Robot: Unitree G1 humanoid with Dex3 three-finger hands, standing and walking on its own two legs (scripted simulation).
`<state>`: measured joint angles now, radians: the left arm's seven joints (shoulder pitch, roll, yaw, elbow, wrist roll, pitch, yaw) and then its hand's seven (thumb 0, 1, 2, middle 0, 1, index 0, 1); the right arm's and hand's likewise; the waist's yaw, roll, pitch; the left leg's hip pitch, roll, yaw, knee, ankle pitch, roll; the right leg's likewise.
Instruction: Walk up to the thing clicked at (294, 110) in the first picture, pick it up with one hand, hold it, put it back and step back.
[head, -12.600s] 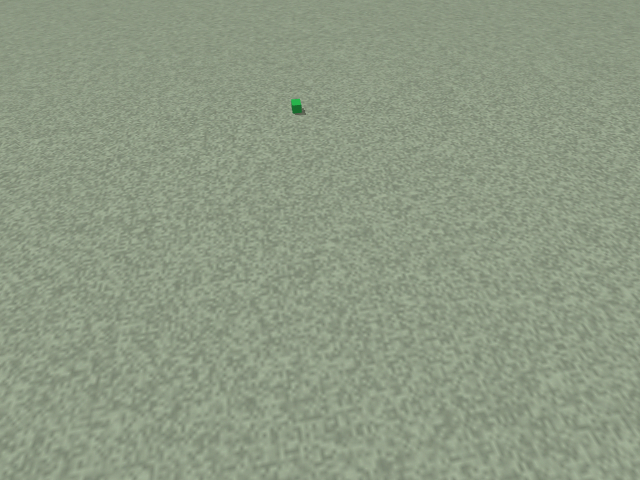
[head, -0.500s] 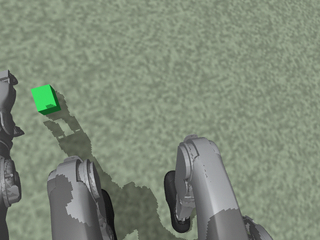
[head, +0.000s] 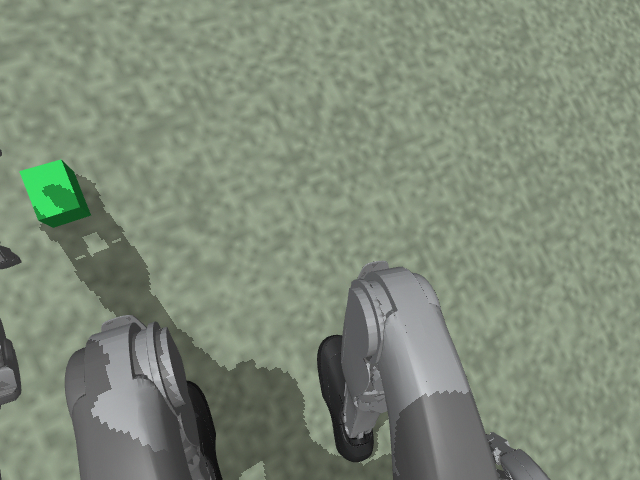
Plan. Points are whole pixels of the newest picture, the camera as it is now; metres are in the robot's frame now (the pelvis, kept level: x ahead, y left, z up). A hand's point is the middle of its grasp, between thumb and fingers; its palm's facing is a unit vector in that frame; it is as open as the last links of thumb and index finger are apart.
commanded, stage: rise first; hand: left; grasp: from above
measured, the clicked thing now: (57, 194) +0.52 +0.30 -0.30
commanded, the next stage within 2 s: approach in 1.76 s
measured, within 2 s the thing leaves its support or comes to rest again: neither
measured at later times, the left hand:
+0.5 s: hand out of the picture +0.46 +0.34 -0.19, palm faces -0.42 -0.15 -0.90, open 14.3 cm
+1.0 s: hand out of the picture +0.47 +0.34 -0.18, palm faces -0.42 -0.15 -0.89, open 14.4 cm
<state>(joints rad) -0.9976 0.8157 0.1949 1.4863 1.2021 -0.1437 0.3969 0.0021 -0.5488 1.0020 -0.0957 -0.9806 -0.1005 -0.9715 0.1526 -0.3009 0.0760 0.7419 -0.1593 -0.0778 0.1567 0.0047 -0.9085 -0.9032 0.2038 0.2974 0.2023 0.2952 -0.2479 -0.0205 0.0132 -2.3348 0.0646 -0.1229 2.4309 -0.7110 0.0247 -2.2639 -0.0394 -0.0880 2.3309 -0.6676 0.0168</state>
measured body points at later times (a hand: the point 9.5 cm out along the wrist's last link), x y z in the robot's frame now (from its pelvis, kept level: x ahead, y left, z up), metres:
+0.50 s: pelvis +0.00 +0.00 -0.01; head +0.26 +0.07 +0.34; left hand +0.48 +0.34 -0.14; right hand +0.04 -0.27 -0.11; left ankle +0.07 +0.12 -0.29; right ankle +0.10 -0.12 -0.29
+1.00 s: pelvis +0.00 +0.00 -0.01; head +0.26 +0.08 +0.35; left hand +0.48 +0.34 -0.13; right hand +0.03 -0.27 -0.10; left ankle +0.07 +0.12 -0.29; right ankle +0.10 -0.12 -0.29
